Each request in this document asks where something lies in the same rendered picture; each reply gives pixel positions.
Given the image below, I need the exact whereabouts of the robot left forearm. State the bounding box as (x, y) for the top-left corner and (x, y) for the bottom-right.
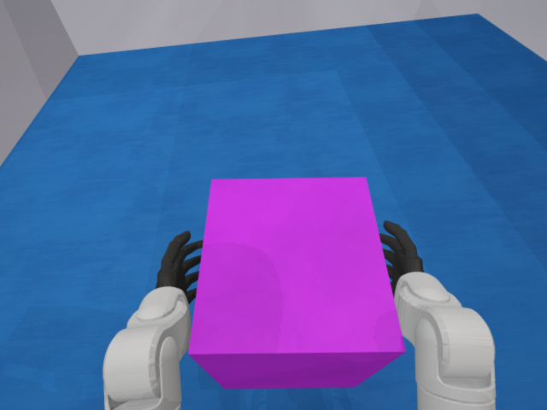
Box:
(103, 286), (191, 410)

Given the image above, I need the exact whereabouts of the robot right hand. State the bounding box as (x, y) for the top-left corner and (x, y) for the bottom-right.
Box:
(379, 220), (424, 297)

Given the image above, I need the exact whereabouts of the robot left hand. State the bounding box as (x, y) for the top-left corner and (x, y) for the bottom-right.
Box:
(156, 231), (203, 304)

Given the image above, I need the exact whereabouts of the carton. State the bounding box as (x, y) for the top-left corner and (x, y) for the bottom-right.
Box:
(188, 177), (406, 389)

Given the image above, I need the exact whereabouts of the robot right forearm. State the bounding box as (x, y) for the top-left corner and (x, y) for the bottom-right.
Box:
(394, 272), (496, 410)

